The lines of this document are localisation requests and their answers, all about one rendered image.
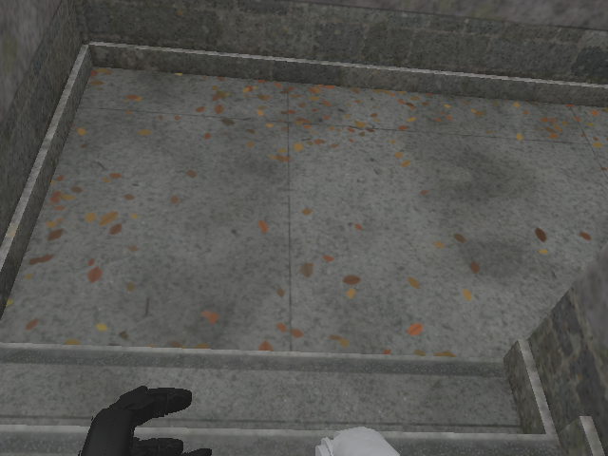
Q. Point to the left robot hand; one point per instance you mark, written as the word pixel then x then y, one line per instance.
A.
pixel 112 430

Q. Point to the right robot thigh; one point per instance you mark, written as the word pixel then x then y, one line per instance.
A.
pixel 357 441

